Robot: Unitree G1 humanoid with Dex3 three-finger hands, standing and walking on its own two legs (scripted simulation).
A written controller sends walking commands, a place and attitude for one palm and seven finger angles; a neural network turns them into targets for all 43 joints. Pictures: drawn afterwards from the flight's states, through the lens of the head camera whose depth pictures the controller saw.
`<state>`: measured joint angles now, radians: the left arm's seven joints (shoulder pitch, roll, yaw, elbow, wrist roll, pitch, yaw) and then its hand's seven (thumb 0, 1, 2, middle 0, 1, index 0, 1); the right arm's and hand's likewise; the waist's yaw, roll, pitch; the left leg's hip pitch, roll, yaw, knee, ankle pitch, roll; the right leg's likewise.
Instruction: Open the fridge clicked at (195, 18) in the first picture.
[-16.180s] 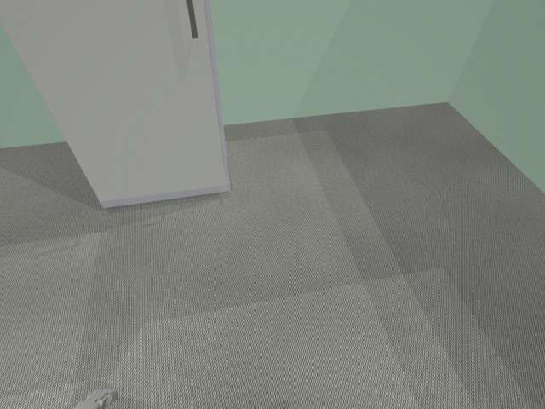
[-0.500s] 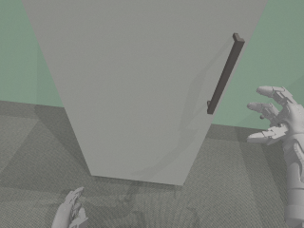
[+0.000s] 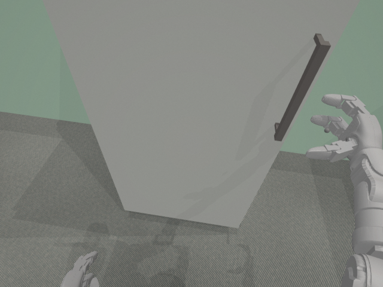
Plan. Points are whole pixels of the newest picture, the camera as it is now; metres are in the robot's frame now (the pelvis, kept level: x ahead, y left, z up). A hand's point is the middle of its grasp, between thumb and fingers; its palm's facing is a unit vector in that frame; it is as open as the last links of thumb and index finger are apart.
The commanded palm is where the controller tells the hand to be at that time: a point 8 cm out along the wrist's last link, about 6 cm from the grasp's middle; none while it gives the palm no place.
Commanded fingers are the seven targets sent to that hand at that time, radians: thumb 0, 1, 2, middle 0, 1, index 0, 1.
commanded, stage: move the hooked fingers beside the handle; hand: right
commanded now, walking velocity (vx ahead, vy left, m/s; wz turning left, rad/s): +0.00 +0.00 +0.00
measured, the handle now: (295, 94) +0.50 -0.18 +0.17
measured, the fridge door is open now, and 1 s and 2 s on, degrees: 0 0 0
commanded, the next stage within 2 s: feel for the door with the fingertips in 1.80 s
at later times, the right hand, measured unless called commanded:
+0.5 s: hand (325, 125) +0.43 -0.23 +0.15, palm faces +0.08 +1.00 +0.01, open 14.0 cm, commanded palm +0.40 -0.28 +0.15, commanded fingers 0.00 0.50 -0.30 0.30 1.20 0.30 1.20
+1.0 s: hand (324, 121) +0.43 -0.23 +0.15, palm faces +0.07 +1.00 +0.01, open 14.0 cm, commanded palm +0.40 -0.28 +0.16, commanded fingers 0.00 0.50 -0.30 0.30 1.20 0.30 1.20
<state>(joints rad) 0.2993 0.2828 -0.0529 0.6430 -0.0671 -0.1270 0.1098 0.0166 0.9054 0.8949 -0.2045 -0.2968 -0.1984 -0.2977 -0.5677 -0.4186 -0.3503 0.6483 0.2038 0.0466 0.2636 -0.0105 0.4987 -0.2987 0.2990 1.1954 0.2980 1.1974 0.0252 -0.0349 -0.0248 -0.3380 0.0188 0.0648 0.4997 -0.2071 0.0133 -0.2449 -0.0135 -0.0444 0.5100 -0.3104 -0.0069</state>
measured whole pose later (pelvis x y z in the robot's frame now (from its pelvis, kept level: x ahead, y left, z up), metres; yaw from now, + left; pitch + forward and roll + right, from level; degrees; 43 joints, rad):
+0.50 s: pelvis +0.00 +0.00 +0.00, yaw +1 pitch +5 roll +0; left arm 0.35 0.28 -0.05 0.64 -0.06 -0.09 0.09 0.02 0.91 0.89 -0.20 -0.30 -0.20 -0.30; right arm -0.65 -0.46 -0.40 0.82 0.18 -0.05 0.28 -0.01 0.50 -0.30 0.30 1.20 0.30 1.20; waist 0.05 -0.02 -0.04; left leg -0.39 0.01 0.05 0.52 -0.21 0.01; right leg -0.29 -0.02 -0.06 0.54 -0.33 -0.01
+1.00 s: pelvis +0.00 -0.01 +0.00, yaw +0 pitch +5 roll +1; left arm 0.33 0.27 -0.05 0.63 -0.05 -0.08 0.09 0.01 0.91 0.89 -0.21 -0.30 -0.20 -0.30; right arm -0.68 -0.43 -0.37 0.80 0.18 -0.09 0.27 -0.01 0.50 -0.30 0.30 1.20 0.30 1.20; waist 0.04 -0.02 -0.03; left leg -0.41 0.02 0.06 0.53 -0.22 0.00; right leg -0.32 -0.02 -0.05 0.57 -0.34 -0.02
